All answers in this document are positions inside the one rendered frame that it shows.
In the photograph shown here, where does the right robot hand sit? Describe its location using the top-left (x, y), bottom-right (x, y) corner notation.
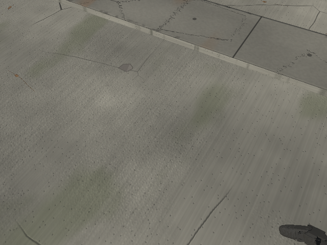
top-left (279, 225), bottom-right (327, 245)

